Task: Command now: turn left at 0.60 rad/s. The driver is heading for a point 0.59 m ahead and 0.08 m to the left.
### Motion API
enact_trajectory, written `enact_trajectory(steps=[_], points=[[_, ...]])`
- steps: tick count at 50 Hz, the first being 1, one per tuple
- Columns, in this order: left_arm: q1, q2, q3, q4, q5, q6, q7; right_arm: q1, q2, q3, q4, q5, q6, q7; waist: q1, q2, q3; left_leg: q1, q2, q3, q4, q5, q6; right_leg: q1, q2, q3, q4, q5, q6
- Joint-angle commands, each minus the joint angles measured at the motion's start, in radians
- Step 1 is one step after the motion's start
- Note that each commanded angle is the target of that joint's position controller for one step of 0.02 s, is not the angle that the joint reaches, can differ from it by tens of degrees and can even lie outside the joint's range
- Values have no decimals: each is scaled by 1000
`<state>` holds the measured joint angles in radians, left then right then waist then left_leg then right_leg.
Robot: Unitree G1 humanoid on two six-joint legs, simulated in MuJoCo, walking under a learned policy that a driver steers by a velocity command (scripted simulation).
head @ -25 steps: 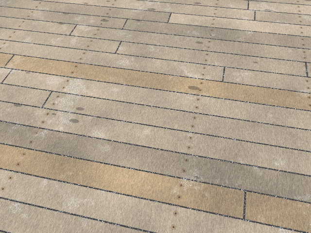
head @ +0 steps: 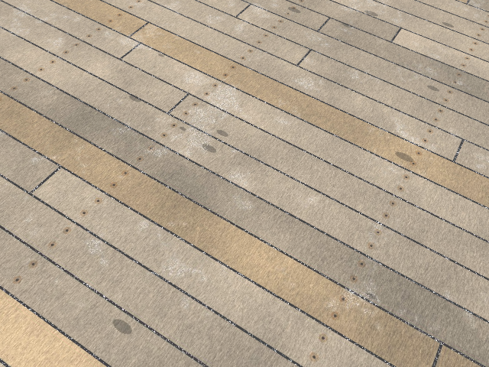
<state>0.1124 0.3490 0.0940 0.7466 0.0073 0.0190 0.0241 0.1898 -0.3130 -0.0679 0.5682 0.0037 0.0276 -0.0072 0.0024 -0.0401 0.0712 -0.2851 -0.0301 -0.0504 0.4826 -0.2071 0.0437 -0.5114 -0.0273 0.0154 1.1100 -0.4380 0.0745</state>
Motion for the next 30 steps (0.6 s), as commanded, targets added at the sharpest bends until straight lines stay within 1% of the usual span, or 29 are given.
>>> enact_trajectory(steps=[1, 3, 4, 6, 7, 9, 10, 11, 12, 13, 14, 15, 16, 17, 18, 19, 20, 21, 22, 23, 25, 26, 28, 29, 30], points=[[10, 77, 18, -66, -6, -15, 3, -50, -169, -46, -73, -2, -16, -17, 14, 189, -155, 159, 225, -245, -137, 406, 197, -59, 7, 44, -45, 77, 18], [-19, 61, 12, -72, -6, -18, 3, -31, -170, -49, -63, 1, -12, -22, -3, 176, -159, 177, 207, -262, -124, 353, 185, -43, 23, 48, -160, 89, 25], [-30, 55, 9, -77, -4, -19, 1, -27, -179, -51, -61, 4, -11, -23, -11, 173, -160, 178, 209, -283, -117, 328, 185, -31, 27, 55, -208, 92, 25], [-38, 51, 6, -83, -6, -20, -4, -27, -193, -56, -59, 3, -7, -23, -19, 181, -155, 148, 209, -326, -116, 246, 188, 12, 38, 65, -282, 85, 21], [-34, 54, 6, -84, -9, -23, -8, -20, -192, -56, -56, 6, -5, -21, -24, 183, -163, 129, 202, -352, -134, 104, 191, 37, 44, 64, -319, 86, 13], [-43, 65, 9, -95, -20, -34, -19, -14, -188, -53, -50, 11, -5, -15, -32, 206, -133, 72, 184, -416, -177, -208, 191, 78, 57, 58, -391, 69, -9], [-41, 69, 11, -101, -26, -43, -24, -12, -189, -52, -47, 12, -6, -11, -30, 218, -116, 51, 180, -448, -188, -292, 190, 101, 63, 55, -426, 51, -22], [-33, 70, 13, -103, -30, -54, -30, -13, -187, -50, -44, 13, -8, -8, -23, 222, -104, 32, 173, -471, -189, -334, 186, 136, 67, 53, -471, 42, -36], [-9, 67, 15, -99, -34, -65, -34, -19, -181, -47, -42, 14, -8, -7, -5, 215, -98, 8, 159, -485, -180, -363, 174, 194, 68, 50, -540, 63, -51], [35, 58, 17, -85, -36, -75, -36, -37, -171, -42, -44, 18, -7, -8, 29, 199, -95, -34, 132, -481, -155, -389, 151, 286, 64, 40, -648, 136, -69], [90, 66, 24, -67, -32, -83, -33, -44, -145, -34, -46, 20, -9, -12, 58, 164, -102, -112, 92, -449, -96, -413, 113, 414, 31, 51, -733, 189, -94], [182, 113, 35, -53, -17, -86, -26, -32, -80, -14, -49, 17, -12, -13, 81, 36, -154, -255, 13, -337, 136, -479, 49, 588, -139, 214, -781, 76, -149], [246, 203, 50, -35, 15, -90, -30, -38, -60, -10, -94, 29, -24, -14, 70, -167, -115, -487, -111, -146, 380, -437, 9, 618, -337, 574, -904, -223, -277], [186, 182, 47, -46, 19, -102, -32, -73, -135, -27, -109, 25, -37, -15, 51, -157, -23, -564, 2, -146, 530, -346, -9, 512, -398, 655, -940, -331, -333], [127, 119, 29, -62, 0, -103, -21, -53, -173, -42, -85, 21, -38, -10, 31, -136, 21, -580, 26, -135, 581, -262, -24, 488, -346, 554, -945, -309, -304], [102, 88, 18, -73, -11, -101, -11, -20, -169, -46, -57, 15, -35, -8, 20, -118, 18, -576, 36, -115, 614, -206, -43, 500, -292, 453, -940, -233, -259], [112, 75, 12, -69, -15, -97, -5, -17, -149, -43, -52, 9, -39, -3, 28, -100, 16, -577, 43, -108, 630, -151, -54, 502, -265, 387, -943, -155, -239], [141, 69, 5, -59, -10, -100, -1, -29, -117, -34, -51, 10, -46, 4, 40, -85, 22, -568, 49, -100, 646, -95, -60, 488, -245, 319, -953, -58, -233], [171, 64, 2, -50, -3, -105, -2, -34, -88, -26, -48, 10, -53, 7, 50, -65, 18, -554, 46, -86, 647, -51, -62, 479, -226, 260, -964, 11, -232], [193, 69, 2, -41, 0, -110, -5, -42, -65, -17, -51, 14, -60, 10, 55, -70, 17, -548, 50, -77, 617, -17, -66, 474, -220, 221, -970, 66, -240], [214, 73, 2, -28, -2, -111, -9, -75, -52, -10, -58, 15, -69, 15, 67, -66, 21, -540, 57, -56, 527, 31, -78, 485, -211, 155, -982, 157, -255], [214, 82, 3, -23, -6, -109, -11, -93, -46, -5, -61, 13, -73, 19, 68, -64, 21, -513, 66, -32, 461, 56, -83, 477, -205, 121, -986, 193, -254], [223, 104, 6, -10, -19, -103, -14, -144, -20, 9, -73, 10, -81, 31, 81, -73, 30, -431, 83, 25, 321, 96, -88, 444, -196, 64, -988, 261, -249], [236, 117, 8, -2, -25, -100, -16, -166, -11, 15, -76, 11, -85, 38, 89, -73, 35, -382, 84, 50, 262, 101, -84, 424, -198, 46, -988, 282, -246], [252, 129, 11, 6, -31, -98, -18, -181, -12, 16, -79, 14, -88, 44, 94, -73, 40, -338, 80, 69, 218, 93, -76, 415, -208, 39, -989, 293, -245]])
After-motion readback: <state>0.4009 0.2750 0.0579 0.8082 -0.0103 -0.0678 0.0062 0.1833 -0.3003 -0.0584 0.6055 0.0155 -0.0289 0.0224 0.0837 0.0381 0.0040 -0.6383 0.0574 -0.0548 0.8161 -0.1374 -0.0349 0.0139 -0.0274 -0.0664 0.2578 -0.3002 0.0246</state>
